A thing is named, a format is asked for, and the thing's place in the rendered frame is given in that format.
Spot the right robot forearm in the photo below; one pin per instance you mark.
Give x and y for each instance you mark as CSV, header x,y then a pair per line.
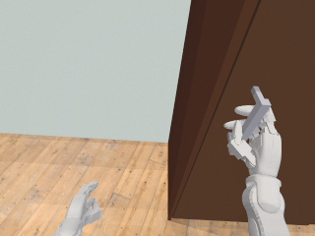
x,y
264,205

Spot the wardrobe door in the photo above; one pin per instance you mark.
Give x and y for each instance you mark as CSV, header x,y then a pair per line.
x,y
277,54

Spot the left robot forearm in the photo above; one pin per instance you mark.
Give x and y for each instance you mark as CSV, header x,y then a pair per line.
x,y
70,226

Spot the handle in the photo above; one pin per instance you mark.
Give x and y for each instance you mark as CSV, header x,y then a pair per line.
x,y
258,112

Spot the robot right hand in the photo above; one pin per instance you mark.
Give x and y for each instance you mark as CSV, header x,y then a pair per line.
x,y
266,146

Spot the robot left hand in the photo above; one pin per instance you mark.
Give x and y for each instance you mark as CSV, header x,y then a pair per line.
x,y
79,206

